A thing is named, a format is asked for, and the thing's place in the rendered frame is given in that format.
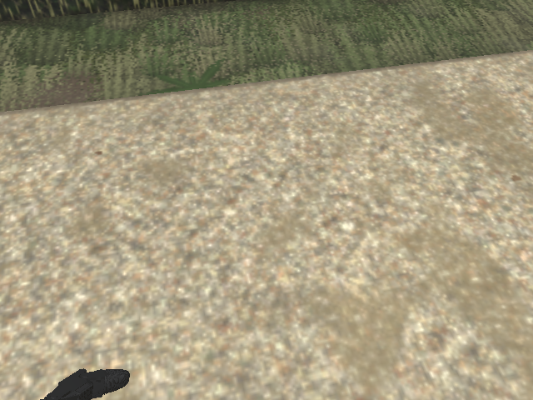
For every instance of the left robot hand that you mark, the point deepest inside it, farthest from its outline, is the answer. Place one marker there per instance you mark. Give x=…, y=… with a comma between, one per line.
x=83, y=385

